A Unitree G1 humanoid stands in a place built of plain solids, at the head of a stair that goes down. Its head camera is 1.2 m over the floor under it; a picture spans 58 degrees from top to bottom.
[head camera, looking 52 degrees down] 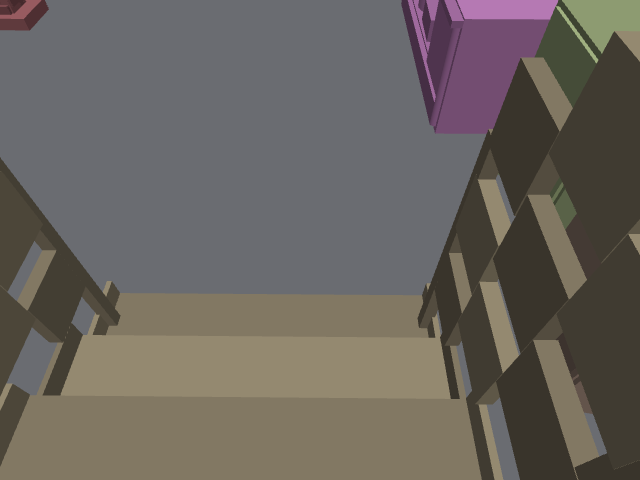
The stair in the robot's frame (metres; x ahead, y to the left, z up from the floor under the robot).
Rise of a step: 0.16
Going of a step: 0.28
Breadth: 1.40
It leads straight ahead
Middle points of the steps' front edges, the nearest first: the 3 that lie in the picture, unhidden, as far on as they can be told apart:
0.45 0.22 -0.16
0.73 0.22 -0.32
1.01 0.22 -0.48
